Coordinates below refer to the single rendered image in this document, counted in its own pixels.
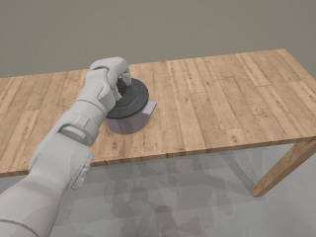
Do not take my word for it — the pot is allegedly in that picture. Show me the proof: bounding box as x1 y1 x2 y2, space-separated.
104 100 157 135

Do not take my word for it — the knob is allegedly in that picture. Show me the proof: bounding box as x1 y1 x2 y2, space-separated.
117 79 126 95

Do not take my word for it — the robot left forearm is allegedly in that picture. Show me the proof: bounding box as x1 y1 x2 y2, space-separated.
28 64 118 173

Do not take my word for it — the lid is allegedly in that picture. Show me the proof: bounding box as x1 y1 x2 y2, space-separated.
106 77 149 119

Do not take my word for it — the table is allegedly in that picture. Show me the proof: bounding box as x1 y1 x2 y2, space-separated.
0 48 316 198

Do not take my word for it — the robot left upper arm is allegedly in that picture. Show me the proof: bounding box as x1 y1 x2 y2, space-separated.
0 132 94 237

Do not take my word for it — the left robot hand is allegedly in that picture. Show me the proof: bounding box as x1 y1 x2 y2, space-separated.
89 56 131 101

